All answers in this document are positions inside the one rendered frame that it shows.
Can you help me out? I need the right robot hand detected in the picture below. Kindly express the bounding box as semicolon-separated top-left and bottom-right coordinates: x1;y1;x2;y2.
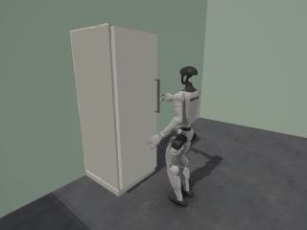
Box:
159;93;172;102

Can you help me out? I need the fridge door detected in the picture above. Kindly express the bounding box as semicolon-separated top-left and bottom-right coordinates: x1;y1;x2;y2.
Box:
110;25;157;190

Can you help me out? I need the left robot hand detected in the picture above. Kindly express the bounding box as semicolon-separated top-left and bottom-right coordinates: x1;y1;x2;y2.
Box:
147;135;161;150

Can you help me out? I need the robot left forearm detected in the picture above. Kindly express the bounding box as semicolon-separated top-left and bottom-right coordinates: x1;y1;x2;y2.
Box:
157;117;178;140

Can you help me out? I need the handle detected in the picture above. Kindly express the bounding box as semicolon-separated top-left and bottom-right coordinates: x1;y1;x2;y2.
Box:
154;79;160;113

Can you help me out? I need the humanoid robot head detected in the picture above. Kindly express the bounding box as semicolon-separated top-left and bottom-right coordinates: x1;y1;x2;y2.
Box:
179;66;198;93

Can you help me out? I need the robot left upper arm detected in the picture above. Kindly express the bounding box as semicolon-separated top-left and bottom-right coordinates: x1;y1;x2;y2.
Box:
173;92;185;126

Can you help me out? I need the robot left foot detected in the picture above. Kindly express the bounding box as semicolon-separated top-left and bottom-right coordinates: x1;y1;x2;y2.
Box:
168;195;187;208

